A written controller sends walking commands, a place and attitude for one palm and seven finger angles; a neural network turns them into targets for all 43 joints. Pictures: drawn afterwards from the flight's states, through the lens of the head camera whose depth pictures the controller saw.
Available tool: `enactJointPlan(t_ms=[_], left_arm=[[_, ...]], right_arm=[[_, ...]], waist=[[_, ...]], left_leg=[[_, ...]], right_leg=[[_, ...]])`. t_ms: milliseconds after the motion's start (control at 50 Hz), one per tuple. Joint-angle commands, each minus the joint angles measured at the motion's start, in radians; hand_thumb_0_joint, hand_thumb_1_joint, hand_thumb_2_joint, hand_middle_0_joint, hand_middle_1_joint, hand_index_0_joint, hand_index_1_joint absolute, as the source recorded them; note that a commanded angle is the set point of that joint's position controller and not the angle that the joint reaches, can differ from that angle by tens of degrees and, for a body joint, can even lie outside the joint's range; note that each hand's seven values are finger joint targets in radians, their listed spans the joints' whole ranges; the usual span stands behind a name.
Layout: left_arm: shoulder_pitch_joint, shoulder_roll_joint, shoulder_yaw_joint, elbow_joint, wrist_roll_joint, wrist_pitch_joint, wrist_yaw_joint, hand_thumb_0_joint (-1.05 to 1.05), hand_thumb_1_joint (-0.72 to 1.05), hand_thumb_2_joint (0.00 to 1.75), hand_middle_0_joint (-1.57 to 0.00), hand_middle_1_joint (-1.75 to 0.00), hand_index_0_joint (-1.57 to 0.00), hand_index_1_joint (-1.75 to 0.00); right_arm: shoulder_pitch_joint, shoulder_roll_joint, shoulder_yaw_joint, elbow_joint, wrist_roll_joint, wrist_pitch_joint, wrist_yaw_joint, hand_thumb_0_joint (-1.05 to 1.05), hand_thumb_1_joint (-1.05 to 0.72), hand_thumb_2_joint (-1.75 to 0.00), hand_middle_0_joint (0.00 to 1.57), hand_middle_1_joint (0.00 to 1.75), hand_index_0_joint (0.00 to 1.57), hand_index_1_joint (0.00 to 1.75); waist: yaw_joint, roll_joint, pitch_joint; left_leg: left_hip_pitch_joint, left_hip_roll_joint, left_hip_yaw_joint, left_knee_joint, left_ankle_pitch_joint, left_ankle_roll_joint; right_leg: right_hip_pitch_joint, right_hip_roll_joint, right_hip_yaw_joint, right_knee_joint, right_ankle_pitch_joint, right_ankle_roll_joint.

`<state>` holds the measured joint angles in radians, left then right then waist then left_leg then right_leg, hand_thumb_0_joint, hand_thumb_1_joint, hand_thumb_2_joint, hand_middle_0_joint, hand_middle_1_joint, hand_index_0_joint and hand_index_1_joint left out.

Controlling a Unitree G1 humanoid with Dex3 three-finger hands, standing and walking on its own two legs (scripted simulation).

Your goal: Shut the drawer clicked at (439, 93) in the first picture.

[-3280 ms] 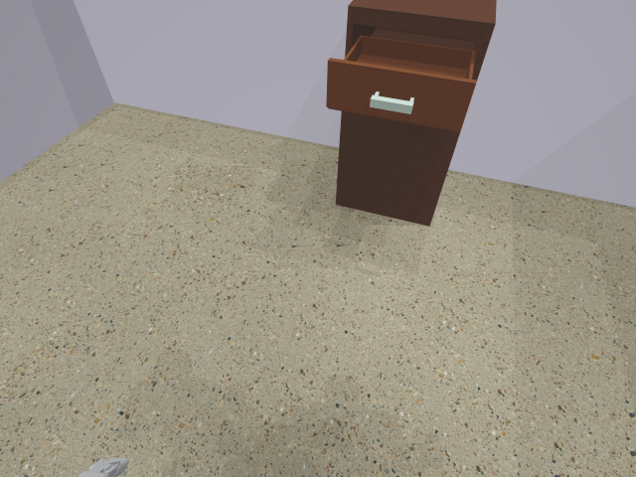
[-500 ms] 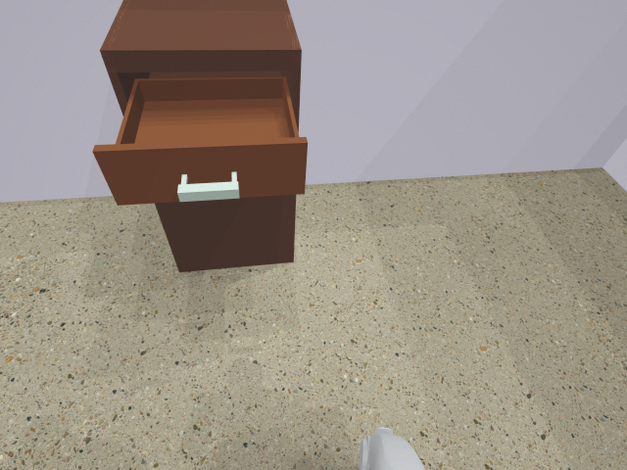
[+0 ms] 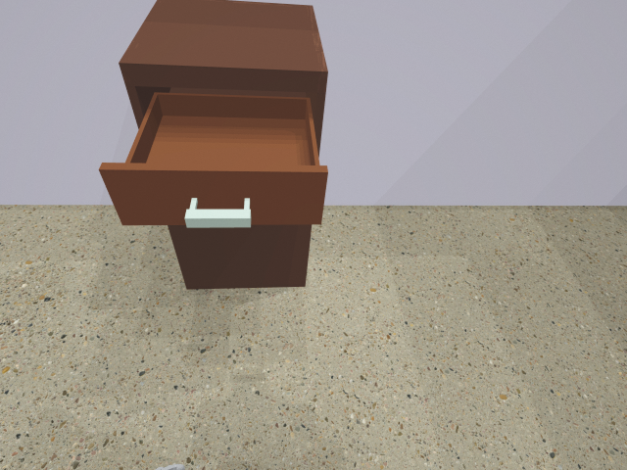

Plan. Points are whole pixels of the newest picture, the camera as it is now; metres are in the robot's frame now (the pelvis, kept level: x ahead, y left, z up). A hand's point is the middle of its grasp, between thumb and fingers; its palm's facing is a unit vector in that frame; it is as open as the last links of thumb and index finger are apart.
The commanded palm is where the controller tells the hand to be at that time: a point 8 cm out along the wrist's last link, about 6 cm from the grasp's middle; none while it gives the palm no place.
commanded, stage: turn to face it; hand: left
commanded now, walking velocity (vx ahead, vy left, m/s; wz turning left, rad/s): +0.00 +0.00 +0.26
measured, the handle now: (220, 210) +0.56 +0.19 -0.03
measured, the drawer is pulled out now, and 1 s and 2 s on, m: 0.29 0.29 0.29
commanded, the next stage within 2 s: take the last steps up to it in 0.02 s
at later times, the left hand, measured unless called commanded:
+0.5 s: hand out of the picture +0.02 +0.17 -0.15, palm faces +0.08 -0.98 -0.18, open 7.4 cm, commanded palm none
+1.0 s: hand out of the picture +0.02 +0.07 -0.15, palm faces +0.25 -0.96 -0.13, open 7.3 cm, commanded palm none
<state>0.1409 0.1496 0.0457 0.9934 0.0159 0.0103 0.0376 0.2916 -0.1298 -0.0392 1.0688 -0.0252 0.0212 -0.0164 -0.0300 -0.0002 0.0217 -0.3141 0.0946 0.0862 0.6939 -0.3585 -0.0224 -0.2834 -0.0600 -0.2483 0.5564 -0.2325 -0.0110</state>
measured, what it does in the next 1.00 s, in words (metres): walks ahead: right foot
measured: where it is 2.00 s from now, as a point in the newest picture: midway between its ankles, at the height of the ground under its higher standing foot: outside the picture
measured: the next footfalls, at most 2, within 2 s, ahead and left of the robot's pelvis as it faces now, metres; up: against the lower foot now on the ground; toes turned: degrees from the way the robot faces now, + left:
right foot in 0.56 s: +0.09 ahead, -0.13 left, +0.00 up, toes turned -1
left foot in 1.08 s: +0.29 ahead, +0.09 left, +0.00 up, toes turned +13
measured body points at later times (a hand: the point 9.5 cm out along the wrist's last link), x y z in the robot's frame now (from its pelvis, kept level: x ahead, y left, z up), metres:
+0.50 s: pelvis +0.02 -0.01 +0.02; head +0.02 -0.01 +0.47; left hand +0.02 +0.22 -0.14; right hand +0.00 -0.23 -0.14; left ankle +0.02 +0.09 -0.72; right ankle +0.03 -0.14 -0.70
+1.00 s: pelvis +0.15 -0.04 +0.01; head +0.18 -0.03 +0.46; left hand +0.01 +0.12 -0.13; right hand +0.27 -0.25 -0.14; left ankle +0.23 +0.10 -0.69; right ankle +0.05 -0.13 -0.72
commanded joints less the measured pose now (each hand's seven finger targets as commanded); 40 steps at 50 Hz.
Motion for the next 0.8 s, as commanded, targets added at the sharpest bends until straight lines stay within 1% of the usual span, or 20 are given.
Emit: enactJointPlan(t_ms=[0, 20, 40, 60, 100, 120, 200, 260, 340, 420, 460, 500, 520, 540, 560, 580, 600, 660, 700, 780], left_arm=[[0.075, 0.042, 0.018, -0.065, -0.010, 0.016, -0.009, 0.00, 0.90, 0.90, -0.20, -0.30, -0.20, -0.30], [0.032, 0.063, 0.021, -0.075, -0.005, 0.015, -0.010, 0.00, 0.90, 0.90, -0.20, -0.30, -0.20, -0.30], [0.019, 0.069, 0.027, -0.059, 0.005, 0.021, -0.009, 0.00, 0.90, 0.90, -0.20, -0.30, -0.20, -0.30], [0.040, 0.076, 0.033, -0.046, 0.006, 0.019, -0.014, 0.00, 0.90, 0.90, -0.20, -0.30, -0.20, -0.30], [0.084, 0.075, 0.031, -0.020, 0.004, 0.012, -0.019, 0.00, 0.90, 0.90, -0.20, -0.30, -0.20, -0.30], [0.104, 0.071, 0.026, -0.005, 0.002, 0.009, -0.019, 0.00, 0.90, 0.90, -0.20, -0.30, -0.20, -0.30], [0.113, 0.074, 0.012, 0.019, 0.011, -0.002, -0.025, 0.00, 0.90, 0.90, -0.20, -0.30, -0.20, -0.30], [0.100, 0.075, 0.008, 0.021, 0.014, -0.003, -0.031, 0.00, 0.90, 0.90, -0.20, -0.30, -0.20, -0.30], [0.081, 0.075, 0.006, 0.017, 0.013, -0.008, -0.040, 0.00, 0.90, 0.90, -0.20, -0.30, -0.20, -0.30], [0.105, 0.061, 0.008, 0.020, 0.009, -0.015, -0.045, 0.00, 0.90, 0.90, -0.20, -0.30, -0.20, -0.30], [0.169, 0.051, 0.012, 0.039, 0.008, -0.020, -0.045, 0.00, 0.90, 0.90, -0.20, -0.30, -0.20, -0.30], [0.258, 0.057, 0.016, 0.073, 0.011, -0.031, -0.042, 0.00, 0.90, 0.90, -0.20, -0.30, -0.20, -0.30], [0.317, 0.081, 0.026, 0.090, 0.015, -0.040, -0.035, 0.00, 0.90, 0.90, -0.20, -0.30, -0.20, -0.30], [0.371, 0.150, 0.039, 0.100, 0.023, -0.049, -0.024, 0.00, 0.90, 0.90, -0.20, -0.30, -0.20, -0.30], [0.426, 0.210, 0.049, 0.099, 0.008, -0.047, -0.015, 0.00, 0.90, 0.90, -0.20, -0.30, -0.20, -0.30], [0.385, 0.188, 0.047, 0.090, 0.004, -0.044, -0.013, 0.00, 0.90, 0.90, -0.20, -0.30, -0.20, -0.30], [0.348, 0.169, 0.048, 0.081, 0.002, -0.054, -0.009, 0.00, 0.90, 0.90, -0.20, -0.30, -0.20, -0.30], [0.290, 0.070, 0.016, 0.071, 0.000, -0.076, -0.013, 0.00, 0.90, 0.90, -0.20, -0.30, -0.20, -0.30], [0.322, 0.062, 0.010, 0.078, 0.000, -0.087, -0.015, 0.00, 0.90, 0.90, -0.20, -0.30, -0.20, -0.30], [0.385, 0.053, 0.004, 0.106, 0.003, -0.102, -0.012, 0.00, 0.90, 0.90, -0.20, -0.30, -0.20, -0.30]], right_arm=[[0.160, -0.176, -0.030, -0.038, -0.007, -0.021, -0.005, 0.00, -0.90, -0.90, 0.20, 0.30, 0.20, 0.30], [0.116, -0.198, -0.033, -0.052, -0.013, -0.019, -0.012, 0.00, -0.90, -0.90, 0.20, 0.30, 0.20, 0.30], [0.077, -0.180, -0.029, -0.053, -0.012, -0.027, -0.023, 0.00, -0.90, -0.90, 0.20, 0.30, 0.20, 0.30], [0.039, -0.158, -0.024, -0.061, -0.006, -0.032, -0.027, 0.00, -0.90, -0.90, 0.20, 0.30, 0.20, 0.30], [0.008, -0.146, -0.016, -0.069, 0.001, -0.041, -0.031, 0.00, -0.90, -0.90, 0.20, 0.30, 0.20, 0.30], [0.015, -0.150, -0.015, -0.070, 0.001, -0.045, -0.031, 0.00, -0.90, -0.90, 0.20, 0.30, 0.20, 0.30], [0.100, -0.150, -0.023, -0.037, 0.006, -0.054, -0.026, 0.00, -0.90, -0.90, 0.20, 0.30, 0.20, 0.30], [0.124, -0.160, -0.031, -0.020, 0.003, -0.052, -0.022, 0.00, -0.90, -0.90, 0.20, 0.30, 0.20, 0.30], [0.130, -0.175, -0.040, -0.011, -0.001, -0.053, -0.017, 0.00, -0.90, -0.90, 0.20, 0.30, 0.20, 0.30], [0.098, -0.187, -0.047, -0.010, -0.004, -0.053, -0.011, 0.00, -0.90, -0.90, 0.20, 0.30, 0.20, 0.30], [0.066, -0.186, -0.048, -0.012, -0.003, -0.051, -0.008, 0.00, -0.90, -0.90, 0.20, 0.30, 0.20, 0.30], [0.047, -0.170, -0.046, -0.008, 0.002, -0.047, -0.005, 0.00, -0.90, -0.90, 0.20, 0.30, 0.20, 0.30], [0.038, -0.135, -0.042, -0.011, 0.005, -0.050, -0.003, 0.00, -0.90, -0.90, 0.20, 0.30, 0.20, 0.30], [0.030, -0.068, -0.027, -0.033, 0.014, -0.051, 0.002, 0.00, -0.90, -0.90, 0.20, 0.30, 0.20, 0.30], [-0.048, -0.081, -0.025, -0.075, 0.004, -0.049, 0.011, 0.00, -0.90, -0.90, 0.20, 0.30, 0.20, 0.30], [-0.066, -0.100, -0.038, -0.084, -0.006, -0.047, 0.018, 0.00, -0.90, -0.90, 0.20, 0.30, 0.20, 0.30], [-0.040, -0.096, -0.041, -0.069, -0.005, -0.040, 0.019, 0.00, -0.90, -0.90, 0.20, 0.30, 0.20, 0.30], [0.014, -0.072, -0.042, -0.021, -0.008, -0.039, 0.028, 0.00, -0.90, -0.90, 0.20, 0.30, 0.20, 0.30], [0.023, -0.051, -0.041, -0.015, -0.004, -0.039, 0.031, 0.00, -0.90, -0.90, 0.20, 0.30, 0.20, 0.30], [-0.057, -0.064, -0.038, -0.050, -0.001, -0.040, 0.029, 0.00, -0.90, -0.90, 0.20, 0.30, 0.20, 0.30]], waist=[[0.004, 0.316, 0.047], [0.001, 0.272, 0.082], [0.003, 0.278, 0.089], [0.026, 0.218, 0.076], [0.043, 0.150, 0.017], [0.039, 0.119, -0.018], [-0.005, 0.110, -0.044], [-0.022, 0.118, 0.013], [-0.032, 0.118, 0.058], [-0.011, 0.147, 0.074], [0.022, 0.129, 0.062], [0.063, 0.055, 0.048], [0.094, -0.028, 0.049], [0.116, -0.258, 0.069], [0.149, -0.320, 0.126], [0.112, -0.190, 0.153], [0.085, -0.224, 0.156], [0.028, -0.084, 0.162], [0.024, -0.060, 0.135], [0.041, -0.084, 0.121]], left_leg=[[0.052, 0.278, -0.426, -0.454, 0.208, 0.138], [-0.017, 0.308, -0.478, -0.498, 0.231, 0.202], [-0.024, 0.268, -0.436, -0.507, 0.260, 0.200], [0.014, 0.225, -0.368, -0.477, 0.309, 0.183], [0.130, 0.186, -0.270, -0.422, 0.471, 0.170], [0.174, 0.171, -0.240, -0.417, 0.480, 0.169], [0.301, 0.159, -0.249, -0.464, 0.271, 0.182], [0.270, 0.180, -0.298, -0.512, 0.056, 0.200], [0.222, 0.194, -0.337, -0.547, -0.099, 0.208], [0.116, 0.188, -0.328, -0.552, -0.186, 0.199], [0.042, 0.169, -0.300, -0.522, -0.213, 0.184], [-0.049, 0.105, -0.238, -0.416, -0.242, 0.140], [-0.139, 0.047, -0.173, -0.284, -0.238, 0.106], [-0.331, -0.072, -0.038, -0.027, -0.219, 0.056], [-0.410, -0.073, -0.013, 0.185, -0.222, 0.048], [-0.414, -0.048, -0.059, 0.289, -0.149, 0.050], [-0.403, -0.028, -0.072, 0.347, -0.088, 0.053], [-0.327, 0.014, -0.061, 0.391, 0.105, 0.030], [-0.326, 0.005, -0.042, 0.391, 0.164, 0.020], [-0.386, 0.021, -0.038, 0.334, 0.190, 0.006]], right_leg=[[-0.172, -0.017, 0.075, 0.139, -0.263, 0.046], [-0.172, -0.009, 0.145, 0.281, -0.314, 0.038], [-0.181, -0.024, 0.199, 0.381, -0.294, 0.033], [-0.202, -0.024, 0.221, 0.435, -0.237, 0.031], [-0.226, -0.018, 0.228, 0.471, -0.177, 0.039], [-0.214, -0.018, 0.230, 0.463, -0.160, 0.048], [-0.252, -0.011, 0.212, 0.403, -0.145, 0.055], [-0.259, -0.021, 0.208, 0.348, -0.168, 0.050], [-0.239, -0.028, 0.206, 0.264, -0.183, 0.037], [-0.128, -0.016, 0.189, 0.160, -0.175, 0.023], [-0.006, 0.007, 0.170, 0.077, -0.140, 0.021], [0.166, 0.037, 0.146, -0.082, -0.054, 0.021], [0.267, -0.014, 0.216, -0.174, -0.128, 0.011], [0.354, -0.201, 0.500, -0.327, -0.381, -0.057], [0.260, -0.358, 0.737, -0.493, -0.587, -0.148], [0.180, -0.360, 0.709, -0.515, -0.588, -0.165], [0.146, -0.332, 0.698, -0.524, -0.588, -0.147], [0.100, -0.223, 0.425, -0.459, -0.208, -0.110], [0.136, -0.180, 0.334, -0.439, -0.021, -0.105], [0.232, -0.194, 0.304, -0.406, 0.215, -0.125]])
